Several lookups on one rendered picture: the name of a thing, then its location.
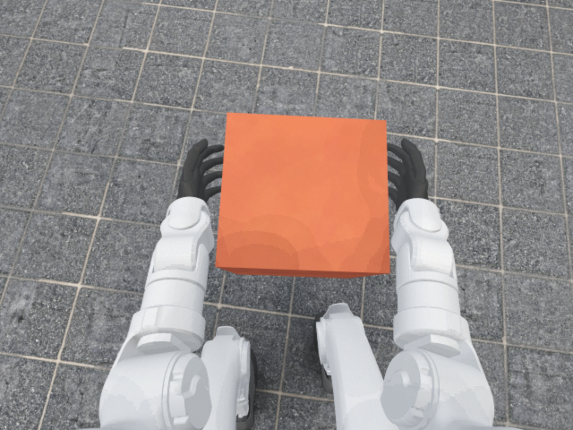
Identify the robot right forearm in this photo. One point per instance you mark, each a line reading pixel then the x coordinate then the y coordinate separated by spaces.
pixel 427 287

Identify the robot right hand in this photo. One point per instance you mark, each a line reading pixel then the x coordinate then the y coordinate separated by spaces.
pixel 412 183

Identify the right robot upper arm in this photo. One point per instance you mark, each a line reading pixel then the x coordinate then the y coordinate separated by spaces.
pixel 426 391

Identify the left robot upper arm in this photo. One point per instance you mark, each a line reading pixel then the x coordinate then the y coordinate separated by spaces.
pixel 166 391

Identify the robot left hand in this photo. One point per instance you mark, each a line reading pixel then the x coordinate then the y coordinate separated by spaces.
pixel 192 181

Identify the robot left thigh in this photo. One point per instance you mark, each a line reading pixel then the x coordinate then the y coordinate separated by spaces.
pixel 227 361

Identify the carton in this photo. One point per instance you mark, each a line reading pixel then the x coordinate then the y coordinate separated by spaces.
pixel 304 196

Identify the left robot foot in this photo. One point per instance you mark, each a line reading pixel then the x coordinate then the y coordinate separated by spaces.
pixel 246 422

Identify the robot left forearm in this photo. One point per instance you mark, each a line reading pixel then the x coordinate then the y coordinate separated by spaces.
pixel 171 318

